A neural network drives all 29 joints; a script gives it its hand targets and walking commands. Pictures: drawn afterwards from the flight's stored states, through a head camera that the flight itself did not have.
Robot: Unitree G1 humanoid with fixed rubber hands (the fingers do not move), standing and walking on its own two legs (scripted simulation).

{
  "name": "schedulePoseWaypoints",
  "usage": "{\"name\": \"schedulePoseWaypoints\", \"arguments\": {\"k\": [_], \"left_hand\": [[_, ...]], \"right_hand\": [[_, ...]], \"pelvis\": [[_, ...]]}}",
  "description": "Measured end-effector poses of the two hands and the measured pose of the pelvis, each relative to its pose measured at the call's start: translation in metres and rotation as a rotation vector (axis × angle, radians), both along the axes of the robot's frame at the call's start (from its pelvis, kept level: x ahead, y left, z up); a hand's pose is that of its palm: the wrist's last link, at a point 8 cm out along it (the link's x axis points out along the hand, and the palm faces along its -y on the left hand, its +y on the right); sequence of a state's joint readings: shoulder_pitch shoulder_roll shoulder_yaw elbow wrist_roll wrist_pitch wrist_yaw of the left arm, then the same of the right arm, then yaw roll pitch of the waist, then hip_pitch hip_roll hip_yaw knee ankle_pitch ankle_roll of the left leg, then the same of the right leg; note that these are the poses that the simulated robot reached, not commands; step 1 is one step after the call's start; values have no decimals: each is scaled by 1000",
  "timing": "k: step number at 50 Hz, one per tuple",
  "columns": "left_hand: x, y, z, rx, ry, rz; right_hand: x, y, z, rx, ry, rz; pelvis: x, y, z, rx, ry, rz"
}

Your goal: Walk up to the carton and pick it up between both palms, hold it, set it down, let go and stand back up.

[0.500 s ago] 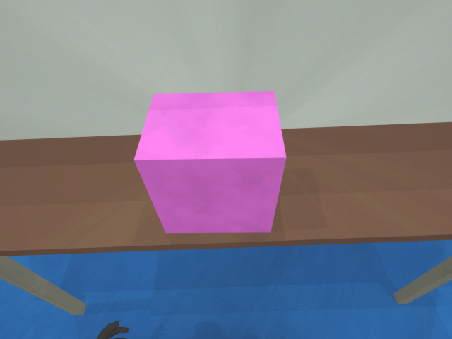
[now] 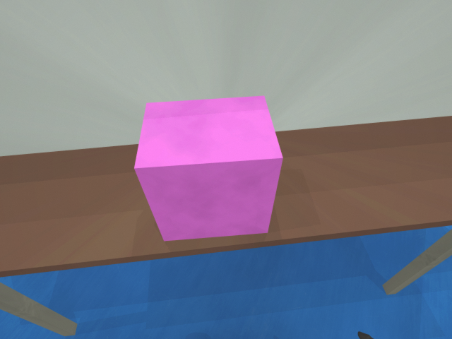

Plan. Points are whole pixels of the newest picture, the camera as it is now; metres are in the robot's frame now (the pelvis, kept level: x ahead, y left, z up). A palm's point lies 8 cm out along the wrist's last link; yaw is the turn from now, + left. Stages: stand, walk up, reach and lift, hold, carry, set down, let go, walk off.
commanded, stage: walk up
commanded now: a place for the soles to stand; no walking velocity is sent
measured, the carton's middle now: (211, 172) +0.42 +0.05 +0.06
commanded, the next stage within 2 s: reach and lift in 1.44 s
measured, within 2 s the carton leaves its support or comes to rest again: neither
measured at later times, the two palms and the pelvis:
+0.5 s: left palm out of the picture +0.12 +0.25 -0.09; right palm out of the picture +0.07 -0.27 -0.12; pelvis +0.01 +0.00 +0.00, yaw -3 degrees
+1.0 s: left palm out of the picture +0.15 +0.25 -0.10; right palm out of the picture +0.08 -0.28 -0.12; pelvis +0.03 +0.00 -0.01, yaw -3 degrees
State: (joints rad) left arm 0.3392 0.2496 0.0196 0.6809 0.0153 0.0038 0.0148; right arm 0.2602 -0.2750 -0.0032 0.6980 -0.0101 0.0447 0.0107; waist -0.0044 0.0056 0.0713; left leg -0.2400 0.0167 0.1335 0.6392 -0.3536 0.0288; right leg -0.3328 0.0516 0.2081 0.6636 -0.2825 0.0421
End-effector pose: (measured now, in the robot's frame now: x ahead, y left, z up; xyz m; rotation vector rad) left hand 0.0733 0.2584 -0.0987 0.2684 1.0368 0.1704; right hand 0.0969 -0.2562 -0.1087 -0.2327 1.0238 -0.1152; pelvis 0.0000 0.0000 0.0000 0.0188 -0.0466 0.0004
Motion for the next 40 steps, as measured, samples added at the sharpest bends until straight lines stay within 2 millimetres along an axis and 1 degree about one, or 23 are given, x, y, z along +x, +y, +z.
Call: {"name": "schedulePoseWaypoints", "arguments": {"k": [6,14,18,25,29,33,40], "left_hand": [[12,0,3,12,-9,-30],[37,-3,6,14,-55,-76],[46,-5,7,12,-71,-90],[51,-10,6,12,-62,-100],[50,-12,6,16,-49,-99],[51,-10,7,20,-29,-95],[65,-6,5,23,-34,-114]], "right_hand": [[-4,-3,-4,-2,11,-17],[-18,-8,-7,-10,37,-48],[-25,-10,-8,-13,48,-62],[-31,-14,-11,-9,68,-74],[-29,-19,-13,-8,78,-76],[-27,-19,-11,-16,80,-77],[-27,-16,-8,-25,82,-80]], "pelvis": [[2,1,-1,4,7,-15],[4,2,-3,7,11,-31],[5,2,-3,8,9,-38],[12,-2,-4,7,8,-47],[16,-4,-4,4,15,-48],[19,-2,-2,4,26,-47],[24,0,-2,8,29,-60]]}}
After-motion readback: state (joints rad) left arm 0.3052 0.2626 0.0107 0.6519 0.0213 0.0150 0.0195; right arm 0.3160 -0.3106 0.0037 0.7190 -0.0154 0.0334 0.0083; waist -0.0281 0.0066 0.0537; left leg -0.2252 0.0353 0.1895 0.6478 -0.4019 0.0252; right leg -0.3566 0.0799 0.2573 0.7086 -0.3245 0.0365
